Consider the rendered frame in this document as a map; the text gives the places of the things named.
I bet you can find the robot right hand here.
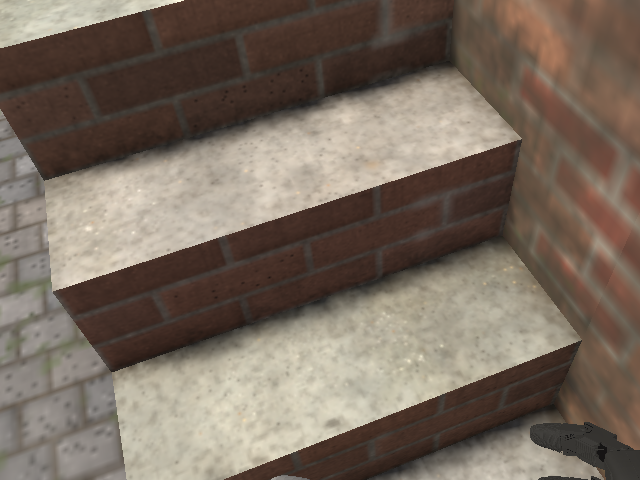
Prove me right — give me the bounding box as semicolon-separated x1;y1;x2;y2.
530;422;640;480

